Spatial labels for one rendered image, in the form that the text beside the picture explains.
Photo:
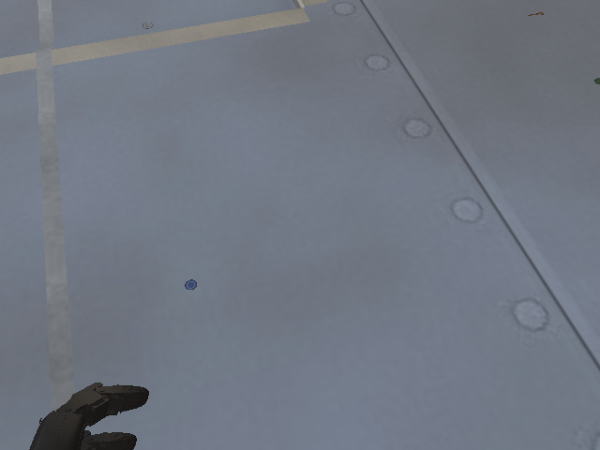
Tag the robot left hand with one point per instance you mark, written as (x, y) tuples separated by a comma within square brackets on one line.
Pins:
[(64, 429)]

